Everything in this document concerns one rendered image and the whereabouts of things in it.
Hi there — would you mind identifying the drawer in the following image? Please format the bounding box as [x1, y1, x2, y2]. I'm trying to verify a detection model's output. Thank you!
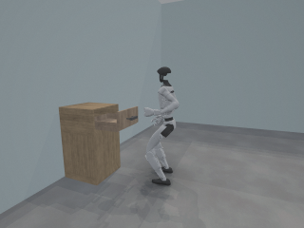
[94, 106, 139, 132]

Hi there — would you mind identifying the left robot foot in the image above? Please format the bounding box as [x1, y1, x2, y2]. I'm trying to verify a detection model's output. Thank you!
[152, 178, 171, 186]

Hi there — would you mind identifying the handle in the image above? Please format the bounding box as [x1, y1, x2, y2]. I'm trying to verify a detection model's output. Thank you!
[126, 116, 138, 121]

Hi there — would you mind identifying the robot right hand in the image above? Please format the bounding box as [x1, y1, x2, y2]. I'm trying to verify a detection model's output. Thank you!
[151, 115, 163, 125]

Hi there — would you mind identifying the robot left forearm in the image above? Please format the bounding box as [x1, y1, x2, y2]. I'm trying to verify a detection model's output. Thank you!
[153, 102, 178, 116]

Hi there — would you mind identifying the right robot shin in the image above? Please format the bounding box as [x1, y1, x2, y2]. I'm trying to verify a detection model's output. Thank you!
[153, 146, 168, 169]

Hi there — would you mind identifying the robot left hand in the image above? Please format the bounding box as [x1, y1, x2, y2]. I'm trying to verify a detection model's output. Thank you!
[143, 107, 153, 117]

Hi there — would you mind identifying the robot left upper arm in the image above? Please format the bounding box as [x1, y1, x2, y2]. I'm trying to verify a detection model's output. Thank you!
[159, 85, 180, 109]

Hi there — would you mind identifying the cabinet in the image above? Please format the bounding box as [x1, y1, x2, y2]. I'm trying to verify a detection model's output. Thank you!
[58, 102, 121, 185]

